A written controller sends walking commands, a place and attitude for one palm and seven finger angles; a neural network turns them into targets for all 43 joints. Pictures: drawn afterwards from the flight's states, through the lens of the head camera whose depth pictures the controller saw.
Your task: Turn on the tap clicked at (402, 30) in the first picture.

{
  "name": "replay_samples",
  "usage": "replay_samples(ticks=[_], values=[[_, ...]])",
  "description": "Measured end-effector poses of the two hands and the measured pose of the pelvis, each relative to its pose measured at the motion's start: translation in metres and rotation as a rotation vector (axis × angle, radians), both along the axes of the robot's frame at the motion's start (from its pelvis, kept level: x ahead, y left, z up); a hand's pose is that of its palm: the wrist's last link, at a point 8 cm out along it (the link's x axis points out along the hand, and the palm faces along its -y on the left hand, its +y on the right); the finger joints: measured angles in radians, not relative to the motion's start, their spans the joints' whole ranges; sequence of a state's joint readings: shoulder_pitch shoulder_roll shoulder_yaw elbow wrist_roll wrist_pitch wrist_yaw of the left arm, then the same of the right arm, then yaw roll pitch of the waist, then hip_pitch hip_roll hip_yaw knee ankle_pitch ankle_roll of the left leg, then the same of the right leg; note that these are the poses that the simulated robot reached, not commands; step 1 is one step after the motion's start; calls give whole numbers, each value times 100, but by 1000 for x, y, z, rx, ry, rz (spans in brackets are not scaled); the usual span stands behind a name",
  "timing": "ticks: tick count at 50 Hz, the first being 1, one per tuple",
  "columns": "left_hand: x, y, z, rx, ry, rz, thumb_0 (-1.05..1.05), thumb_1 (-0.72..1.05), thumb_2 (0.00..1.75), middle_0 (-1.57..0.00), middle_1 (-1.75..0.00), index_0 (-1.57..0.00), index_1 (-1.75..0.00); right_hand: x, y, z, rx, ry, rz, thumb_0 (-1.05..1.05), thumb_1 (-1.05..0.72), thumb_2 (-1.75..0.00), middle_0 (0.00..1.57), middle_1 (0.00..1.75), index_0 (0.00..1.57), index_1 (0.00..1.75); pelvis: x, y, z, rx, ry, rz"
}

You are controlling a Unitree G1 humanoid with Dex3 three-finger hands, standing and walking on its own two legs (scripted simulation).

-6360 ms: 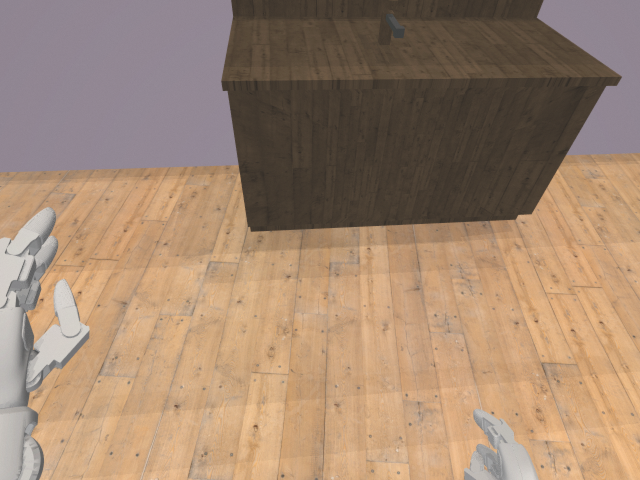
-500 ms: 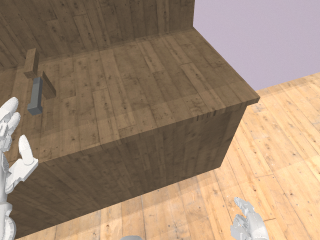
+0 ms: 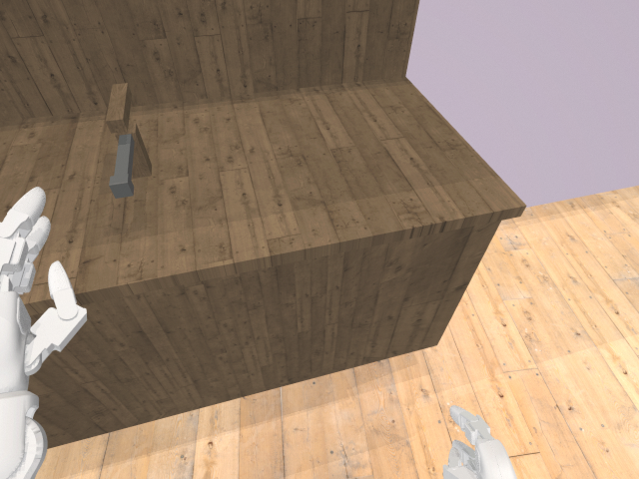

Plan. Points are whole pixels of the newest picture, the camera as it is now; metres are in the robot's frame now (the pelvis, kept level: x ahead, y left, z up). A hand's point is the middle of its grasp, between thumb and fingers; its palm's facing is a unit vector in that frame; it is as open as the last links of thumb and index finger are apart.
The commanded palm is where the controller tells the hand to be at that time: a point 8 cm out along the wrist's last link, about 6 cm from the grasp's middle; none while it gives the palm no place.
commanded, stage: come to a stop and stand still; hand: left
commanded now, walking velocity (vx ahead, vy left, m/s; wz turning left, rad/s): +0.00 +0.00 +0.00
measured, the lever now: (121, 186) +0.51 +0.38 +0.06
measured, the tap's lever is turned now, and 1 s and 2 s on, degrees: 0 0 0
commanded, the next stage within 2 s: look again from close up in 0.24 s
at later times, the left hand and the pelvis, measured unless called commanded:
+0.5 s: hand (36, 242) +0.25 +0.28 +0.22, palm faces +0.51 -0.79 -0.34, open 7.5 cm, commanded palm +0.17 +0.28 +0.18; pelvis +0.00 +0.00 +0.00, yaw -2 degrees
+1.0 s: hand (74, 249) +0.28 +0.29 +0.17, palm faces +0.40 -0.86 -0.33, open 7.5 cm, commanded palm +0.23 +0.32 +0.18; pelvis +0.06 +0.04 +0.00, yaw -2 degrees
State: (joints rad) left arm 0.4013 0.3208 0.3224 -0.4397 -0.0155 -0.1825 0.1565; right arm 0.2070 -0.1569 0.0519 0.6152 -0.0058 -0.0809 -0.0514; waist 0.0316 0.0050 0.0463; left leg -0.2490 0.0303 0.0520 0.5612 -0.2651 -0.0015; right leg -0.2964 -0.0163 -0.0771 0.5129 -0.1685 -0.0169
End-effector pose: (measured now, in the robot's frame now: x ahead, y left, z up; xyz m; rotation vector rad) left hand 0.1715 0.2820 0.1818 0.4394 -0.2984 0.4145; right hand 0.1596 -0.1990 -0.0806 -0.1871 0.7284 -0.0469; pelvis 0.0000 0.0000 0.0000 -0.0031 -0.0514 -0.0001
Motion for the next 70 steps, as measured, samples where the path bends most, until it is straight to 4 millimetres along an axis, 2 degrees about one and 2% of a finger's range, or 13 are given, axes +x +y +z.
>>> replay_samples(ticks=[11,17,19,22,24,26,30,35,40,44,54,62,70], values=[[-2,2,1,25,55,-30,2,88,90,-21,-30,-21,-30,-32,-17,-3,-44,69,-62,2,-91,-90,20,30,21,30,-10,5,5,-7,22,-6],[0,4,-3,30,70,-15,2,89,90,-21,-30,-21,-30,-35,-30,-2,-68,69,-90,2,-91,-90,20,30,21,30,-6,4,5,3,18,-5],[10,11,14,129,9,-37,2,88,90,-21,-30,-21,-30,-33,-29,0,-82,54,-53,2,-91,-90,20,30,20,30,-7,1,2,-3,15,22],[26,33,44,191,-145,1,2,88,90,-21,-30,-22,-30,-27,-26,0,-80,41,22,2,-91,-90,20,30,20,30,-5,-4,-1,-1,22,14],[32,37,49,144,-200,6,2,88,90,-21,-30,-21,-30,-23,-26,4,-67,14,29,2,-91,-90,20,30,21,30,-2,-1,-1,-8,27,-12],[37,28,41,89,-195,-31,2,89,90,-20,-30,-21,-30,-20,-26,10,-61,-19,9,2,-91,-90,20,30,21,30,3,5,0,-13,30,-40],[49,4,7,-2,-64,-154,2,89,90,-20,-30,-20,-30,-14,-25,22,-83,-48,-59,2,-91,-90,20,30,21,30,14,16,4,-10,32,-66],[61,11,-22,-25,78,-170,2,88,90,-21,-30,-21,-30,-4,-19,30,-119,-39,-88,2,-91,-90,20,30,21,30,27,25,7,-7,39,-62],[65,34,-7,4,34,-107,2,88,90,-21,-30,-21,-30,17,-6,29,-123,-25,-49,2,-91,-90,20,30,21,30,36,32,7,-16,40,-46],[64,40,6,16,-37,-92,2,89,90,-21,-30,-21,-30,38,5,26,-109,-38,-21,2,-91,-90,20,30,21,30,44,38,5,-20,42,-41],[83,45,-3,-11,-40,-64,2,89,90,-20,-30,-21,-30,78,26,15,-52,-70,-21,2,-91,-90,20,30,21,30,69,44,-5,-23,33,-31],[101,41,-3,16,-69,-99,2,89,90,-20,-30,-21,-30,88,21,3,-51,-41,-42,2,-90,-90,20,30,21,30,84,45,-15,-37,39,-25],[117,42,1,57,-62,-115,2,89,90,-21,-30,-21,-30,82,13,-7,-56,-8,-97,2,-91,-90,20,30,21,30,96,50,-19,-19,22,-62]])
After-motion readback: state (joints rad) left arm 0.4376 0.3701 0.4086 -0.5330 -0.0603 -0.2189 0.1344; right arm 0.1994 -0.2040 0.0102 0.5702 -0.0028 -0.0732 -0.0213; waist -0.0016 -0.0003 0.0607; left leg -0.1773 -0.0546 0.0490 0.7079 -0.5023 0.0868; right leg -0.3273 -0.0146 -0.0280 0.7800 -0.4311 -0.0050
